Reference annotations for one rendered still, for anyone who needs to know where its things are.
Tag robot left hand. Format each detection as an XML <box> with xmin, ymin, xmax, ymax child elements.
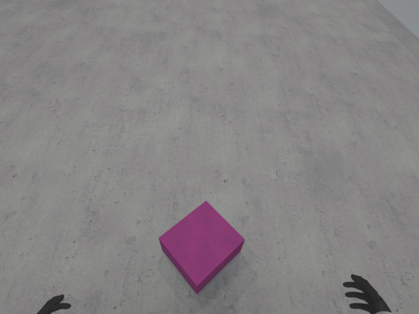
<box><xmin>37</xmin><ymin>294</ymin><xmax>71</xmax><ymax>314</ymax></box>

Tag carton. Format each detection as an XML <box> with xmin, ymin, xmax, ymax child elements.
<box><xmin>159</xmin><ymin>201</ymin><xmax>245</xmax><ymax>294</ymax></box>

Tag robot right hand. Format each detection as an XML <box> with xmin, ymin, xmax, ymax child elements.
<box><xmin>343</xmin><ymin>274</ymin><xmax>392</xmax><ymax>314</ymax></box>

